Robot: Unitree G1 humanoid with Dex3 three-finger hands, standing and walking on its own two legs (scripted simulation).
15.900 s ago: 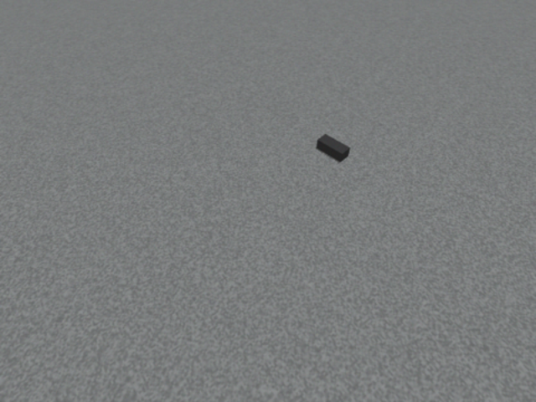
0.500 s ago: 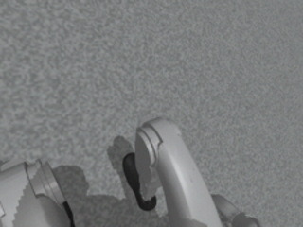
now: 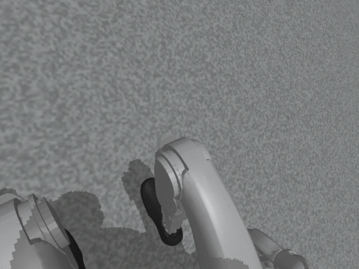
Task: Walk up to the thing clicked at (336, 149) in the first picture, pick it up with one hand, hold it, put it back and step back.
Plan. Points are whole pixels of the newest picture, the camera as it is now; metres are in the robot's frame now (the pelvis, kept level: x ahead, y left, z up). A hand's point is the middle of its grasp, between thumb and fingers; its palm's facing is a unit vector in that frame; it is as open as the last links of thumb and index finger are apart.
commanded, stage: close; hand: left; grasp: from above
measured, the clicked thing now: out of the picture +0.45 +0.35 -0.27
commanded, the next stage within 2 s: settle in 1.04 s
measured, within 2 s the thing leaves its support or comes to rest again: leaves its support in 1.46 s
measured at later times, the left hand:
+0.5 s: hand out of the picture +0.43 +0.34 -0.24, palm faces -0.43 -0.15 -0.89, open 10.8 cm
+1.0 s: hand out of the picture +0.44 +0.34 -0.24, palm faces -0.42 -0.18 -0.89, open 10.0 cm
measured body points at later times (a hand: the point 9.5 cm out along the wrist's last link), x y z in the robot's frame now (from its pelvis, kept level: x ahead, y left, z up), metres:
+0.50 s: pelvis +0.00 +0.00 +0.00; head +0.26 +0.14 +0.34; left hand +0.45 +0.34 -0.19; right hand +0.07 -0.25 -0.05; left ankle +0.06 +0.13 -0.26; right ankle +0.11 -0.12 -0.26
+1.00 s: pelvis +0.00 +0.00 +0.00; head +0.27 +0.13 +0.34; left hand +0.46 +0.34 -0.19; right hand +0.06 -0.25 -0.05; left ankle +0.06 +0.13 -0.26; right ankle +0.11 -0.12 -0.26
